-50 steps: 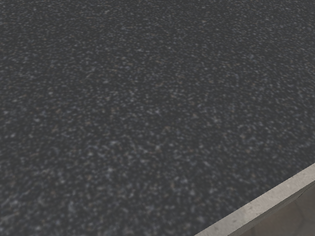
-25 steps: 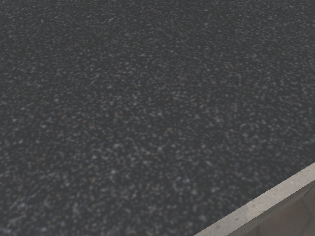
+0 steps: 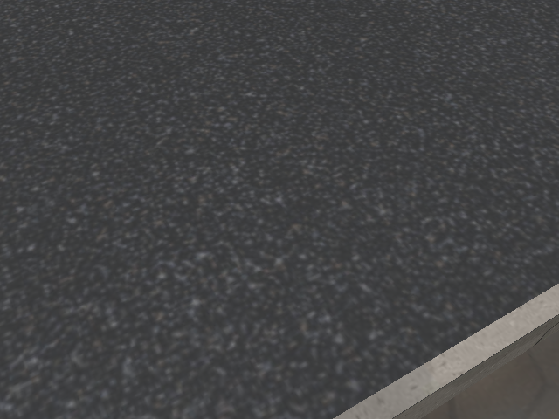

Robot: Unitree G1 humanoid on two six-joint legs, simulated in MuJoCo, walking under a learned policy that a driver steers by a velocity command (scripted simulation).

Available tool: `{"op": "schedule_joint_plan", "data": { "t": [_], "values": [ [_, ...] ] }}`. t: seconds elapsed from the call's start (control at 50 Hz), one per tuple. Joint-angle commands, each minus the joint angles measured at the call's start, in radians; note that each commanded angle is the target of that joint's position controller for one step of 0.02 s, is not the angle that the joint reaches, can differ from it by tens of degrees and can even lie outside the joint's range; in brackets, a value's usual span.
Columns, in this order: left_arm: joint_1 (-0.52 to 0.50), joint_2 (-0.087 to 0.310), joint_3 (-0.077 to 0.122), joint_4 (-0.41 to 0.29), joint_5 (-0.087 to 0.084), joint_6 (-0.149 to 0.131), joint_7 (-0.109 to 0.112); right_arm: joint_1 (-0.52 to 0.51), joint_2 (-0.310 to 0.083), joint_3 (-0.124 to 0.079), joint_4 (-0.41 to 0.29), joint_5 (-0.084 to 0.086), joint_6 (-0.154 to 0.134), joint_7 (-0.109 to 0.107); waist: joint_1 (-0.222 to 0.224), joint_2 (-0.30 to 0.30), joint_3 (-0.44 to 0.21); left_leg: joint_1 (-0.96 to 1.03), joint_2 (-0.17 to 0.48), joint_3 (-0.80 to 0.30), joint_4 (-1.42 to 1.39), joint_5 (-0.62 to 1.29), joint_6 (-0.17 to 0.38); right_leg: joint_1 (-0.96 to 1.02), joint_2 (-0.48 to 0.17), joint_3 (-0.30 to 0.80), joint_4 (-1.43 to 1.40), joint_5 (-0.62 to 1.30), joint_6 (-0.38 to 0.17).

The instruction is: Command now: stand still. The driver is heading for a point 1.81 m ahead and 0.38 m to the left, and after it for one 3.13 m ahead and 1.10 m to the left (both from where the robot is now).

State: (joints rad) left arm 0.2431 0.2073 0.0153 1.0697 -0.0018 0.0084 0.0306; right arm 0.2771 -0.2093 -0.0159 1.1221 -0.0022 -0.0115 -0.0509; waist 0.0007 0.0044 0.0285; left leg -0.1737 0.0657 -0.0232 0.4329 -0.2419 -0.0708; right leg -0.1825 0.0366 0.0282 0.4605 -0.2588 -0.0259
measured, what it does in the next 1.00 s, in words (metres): stands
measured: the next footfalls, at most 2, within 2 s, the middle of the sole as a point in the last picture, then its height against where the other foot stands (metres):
right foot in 1.48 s outside the picture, level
left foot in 1.86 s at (265, 375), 0.15 m higher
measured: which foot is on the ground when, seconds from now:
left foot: down 0.00-1.00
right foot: down 0.00-1.00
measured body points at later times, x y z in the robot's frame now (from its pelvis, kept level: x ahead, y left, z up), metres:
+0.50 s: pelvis +0.00 +0.00 +0.00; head +0.02 +0.00 +0.45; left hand +0.01 +0.25 -0.15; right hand -0.02 -0.24 -0.16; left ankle -0.01 +0.16 -0.74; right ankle -0.01 -0.10 -0.74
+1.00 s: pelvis +0.03 +0.02 -0.01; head +0.02 +0.02 +0.44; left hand +0.00 +0.26 -0.16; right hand -0.01 -0.22 -0.16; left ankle -0.01 +0.15 -0.74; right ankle -0.01 -0.10 -0.74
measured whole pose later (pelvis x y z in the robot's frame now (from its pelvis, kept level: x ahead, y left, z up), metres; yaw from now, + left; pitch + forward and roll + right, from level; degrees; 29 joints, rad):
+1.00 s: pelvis +0.03 +0.02 -0.01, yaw +1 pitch +0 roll -1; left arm 0.37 0.19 0.03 1.06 -0.03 -0.01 0.04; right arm 0.40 -0.17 -0.01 1.10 0.01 -0.04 -0.05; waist 0.01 0.00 -0.02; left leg -0.23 0.04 -0.01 0.60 -0.43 0.02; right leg -0.18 0.03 0.03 0.52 -0.34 -0.03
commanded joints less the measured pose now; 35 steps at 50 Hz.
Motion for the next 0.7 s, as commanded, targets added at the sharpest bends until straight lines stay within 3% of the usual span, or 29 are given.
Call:
{"op": "schedule_joint_plan", "data": {
  "t": [0.02, 0.7],
  "values": [
    [0.045, 0.104, 0.016, -0.021, -0.001, -0.004, 0.004, 0.064, -0.097, -0.013, -0.011, 0.0, -0.005, -0.003, 0.001, -0.007, 0.024, -0.016, -0.022, 0.027, -0.057, 0.07, 0.012, -0.029, -0.049, 0.038, -0.096, 0.178, -0.012],
    [0.129, 0.082, 0.012, -0.015, -0.004, -0.001, 0.013, 0.146, -0.066, -0.01, -0.01, 0.004, -0.006, -0.006, 0.0, -0.002, 0.044, -0.032, -0.028, 0.031, -0.057, 0.074, 0.019, -0.029, -0.042, 0.025, -0.087, 0.187, -0.002]
  ]
}}
Velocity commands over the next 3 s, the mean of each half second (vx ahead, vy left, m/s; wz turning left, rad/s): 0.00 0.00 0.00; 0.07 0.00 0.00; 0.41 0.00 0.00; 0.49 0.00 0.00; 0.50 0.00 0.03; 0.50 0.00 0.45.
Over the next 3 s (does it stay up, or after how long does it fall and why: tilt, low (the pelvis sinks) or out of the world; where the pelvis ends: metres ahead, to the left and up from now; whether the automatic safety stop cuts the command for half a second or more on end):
stays up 1.04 0.01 0.12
